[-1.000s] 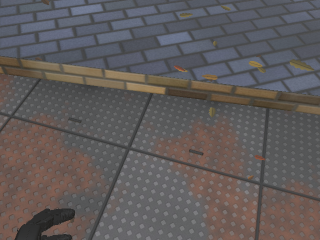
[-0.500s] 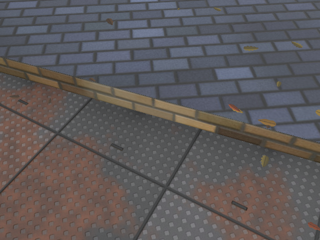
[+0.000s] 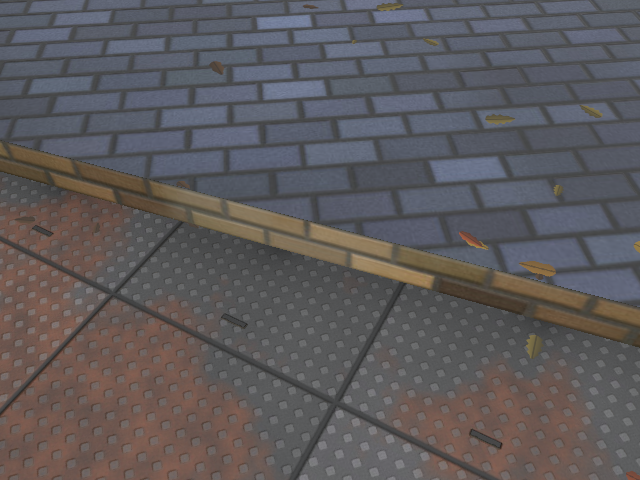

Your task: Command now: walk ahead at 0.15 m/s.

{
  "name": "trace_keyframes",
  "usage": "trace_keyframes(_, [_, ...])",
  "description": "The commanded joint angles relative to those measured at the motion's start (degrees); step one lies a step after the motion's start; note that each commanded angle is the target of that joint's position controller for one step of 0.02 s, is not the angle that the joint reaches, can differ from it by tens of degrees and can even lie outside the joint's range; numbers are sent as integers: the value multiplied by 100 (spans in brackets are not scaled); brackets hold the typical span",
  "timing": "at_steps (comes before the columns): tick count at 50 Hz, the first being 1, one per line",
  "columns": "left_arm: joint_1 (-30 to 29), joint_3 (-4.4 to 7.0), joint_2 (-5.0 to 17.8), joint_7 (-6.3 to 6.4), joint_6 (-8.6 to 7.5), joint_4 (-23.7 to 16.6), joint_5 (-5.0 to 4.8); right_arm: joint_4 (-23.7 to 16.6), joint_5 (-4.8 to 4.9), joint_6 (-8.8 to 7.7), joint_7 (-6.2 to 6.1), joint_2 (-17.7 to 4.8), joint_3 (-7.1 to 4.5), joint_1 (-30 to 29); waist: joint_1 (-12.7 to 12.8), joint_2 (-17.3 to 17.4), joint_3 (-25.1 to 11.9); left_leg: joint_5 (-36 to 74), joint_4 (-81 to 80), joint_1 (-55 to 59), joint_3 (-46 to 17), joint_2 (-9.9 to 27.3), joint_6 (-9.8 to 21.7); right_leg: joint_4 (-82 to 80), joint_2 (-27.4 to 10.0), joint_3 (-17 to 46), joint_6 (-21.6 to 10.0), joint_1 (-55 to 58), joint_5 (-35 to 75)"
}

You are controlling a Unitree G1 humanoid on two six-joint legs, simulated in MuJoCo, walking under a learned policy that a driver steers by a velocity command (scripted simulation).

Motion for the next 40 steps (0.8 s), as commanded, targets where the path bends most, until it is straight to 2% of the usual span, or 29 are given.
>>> trace_keyframes(1, [108,133,666,40,-48,-116,-64,-122,51,-54,-43,-746,-191,56,-36,-51,122,-1854,-570,-51,-243,114,399,-526,-58,146,-366,-771,-1561])
trace_keyframes(2, [124,125,645,48,-106,-147,-85,-107,70,-109,-45,-742,-188,71,-31,3,374,-2286,-666,-276,-368,179,475,-525,-104,243,-454,-936,-1893])
trace_keyframes(4, [254,115,615,35,-283,-152,-118,-54,125,-278,-12,-710,-186,148,-22,120,590,-2426,-721,-406,-621,331,622,-411,-194,403,-581,-1077,-1955])
trace_keyframes(8, [500,115,592,-65,-577,-139,-147,-32,177,-544,106,-679,-183,203,26,108,424,-1798,-542,-336,-865,407,812,-276,-255,637,-800,-894,-1445])
trace_keyframes(10, [770,110,636,-127,-651,-80,-202,-115,176,-662,149,-631,-168,139,28,-130,336,-1081,-52,-354,-528,223,737,-329,-349,1023,-988,-707,-962])
trace_keyframes(13, [1495,249,1002,-194,-663,99,-242,-250,130,-878,242,-580,-164,-77,151,-783,-3,974,1334,-1324,317,-94,353,-499,-933,2356,-1391,719,1068])
trace_keyframes(14, [1880,288,1042,-206,-632,161,-244,-386,143,-939,284,-547,-136,-477,389,-843,29,796,1845,-2188,410,-117,247,-641,-1193,2853,-1590,1354,1515])
trace_keyframes(15, [2234,311,1066,-214,-617,223,-219,-595,160,-973,323,-455,-83,-935,597,-1150,185,-1068,2560,-3408,355,-142,203,-888,-1668,3506,-1877,2084,1999])
trace_keyframes(16, [2489,287,965,-205,-603,261,-195,-810,231,-973,352,-382,-29,-1409,709,-1085,453,-2486,2983,-4521,178,38,186,-940,-2055,3926,-2013,2595,2213])
trace_keyframes(17, [2542,248,806,-164,-580,228,-160,-983,278,-966,382,-348,20,-1739,715,-744,556,-2604,3014,-5071,-15,326,176,-868,-2111,3852,-1865,2799,2181])
trace_keyframes(18, [2357,250,792,-94,-532,108,-166,-1097,266,-963,417,-358,53,-1816,619,-603,513,-2351,2580,-4999,-24,478,159,-970,-2041,3549,-1617,2626,2080])
trace_keyframes(19, [1887,261,841,-9,-464,-103,-191,-1115,239,-965,450,-445,57,-1676,418,-564,438,-1597,1729,-4156,23,511,125,-1184,-1808,3125,-1356,1928,1855])
trace_keyframes(20, [1261,288,965,61,-383,-353,-182,-1009,226,-945,475,-496,54,-1210,79,-692,229,-356,805,-2449,121,381,79,-1408,-1396,2505,-1096,750,1551])
trace_keyframes(21, [867,332,1132,85,-331,-527,-128,-783,217,-892,462,-467,31,-529,-282,-927,-43,998,474,-413,455,12,-38,-1619,-1031,1968,-927,-520,1355])
trace_keyframes(22, [781,355,1218,90,-333,-644,-72,-537,200,-784,383,-718,-116,133,-597,-1023,-253,1503,666,930,620,-241,-154,-1517,-824,1709,-790,-1190,1626])
trace_keyframes(23, [650,366,1237,92,-379,-744,-86,-399,201,-662,269,-1007,-270,736,-989,-977,-427,1104,731,1665,588,-243,-181,-1005,-576,1436,-577,-1463,2014])
trace_keyframes(24, [566,328,1045,81,-417,-827,-100,-291,186,-578,155,-1176,-374,1405,-1427,-676,-759,651,534,2348,412,-25,-157,142,-222,1142,-294,-1627,2197])
trace_keyframes(25, [626,178,390,69,-437,-1009,43,-218,79,-530,49,-1498,-430,2079,-1527,525,-1255,-450,1,2879,-943,1037,57,2014,151,922,-27,-2042,928])
trace_keyframes(26, [1554,70,-274,90,-507,-1103,-65,-347,-98,-554,60,-1726,-328,1843,-749,2211,-1372,-1047,-1572,2775,-3825,2341,719,3806,606,1084,8,-2690,-1701])
trace_keyframes(27, [1812,190,131,76,-512,-1097,-363,-417,-69,-624,141,-1510,-256,1288,-424,1975,-848,-2738,-2476,2017,-5040,2641,1079,4793,323,1097,-48,-3214,-1232])
trace_keyframes(28, [1540,237,303,67,-474,-1127,-375,-466,81,-679,203,-1096,-162,731,-299,1209,8,-3073,-2495,1322,-4156,2533,1037,4939,-67,872,-189,-3488,-617])
trace_keyframes(29, [1292,260,298,63,-431,-1114,-279,-445,102,-693,234,-887,-132,322,-220,719,377,-2040,-2383,649,-2925,2188,875,4727,-342,726,-266,-3282,-40])
trace_keyframes(30, [1288,324,355,68,-376,-1037,-220,-428,-2,-712,254,-781,-119,91,-111,569,312,-1109,-2274,304,-1944,1791,689,4417,-507,779,-312,-2863,291])
trace_keyframes(31, [1334,380,410,38,-321,-1026,-226,-368,-71,-723,247,-668,-106,21,-23,687,210,-515,-2280,239,-1248,1546,598,4119,-604,820,-341,-2595,475])
trace_keyframes(32, [1254,412,425,4,-279,-1067,-219,-292,-84,-752,220,-611,-102,83,-33,768,126,-63,-2322,293,-854,1482,609,3947,-642,771,-348,-2487,596])
trace_keyframes(33, [1113,426,405,-18,-249,-1136,-202,-222,-63,-783,194,-587,-105,212,-74,658,107,315,-2367,441,-592,1464,669,3826,-652,744,-344,-2583,709])
trace_keyframes(36, [600,428,318,-58,-223,-1438,-158,-63,-74,-785,108,-776,-171,511,-138,250,134,908,-2473,877,-238,1650,893,3308,-653,838,-263,-3238,1081])
trace_keyframes(39, [164,404,308,-148,-248,-1684,-152,-55,-87,-719,38,-933,-212,497,-192,237,195,1114,-2618,1076,190,1703,963,2370,-644,732,-119,-3431,1642])
trace_keyframes(40, [-343,310,176,-354,-124,-1849,406,106,-167,-715,88,-702,-117,884,-221,-99,424,1254,-2697,652,586,1642,899,2092,-466,20,-110,-3076,1747])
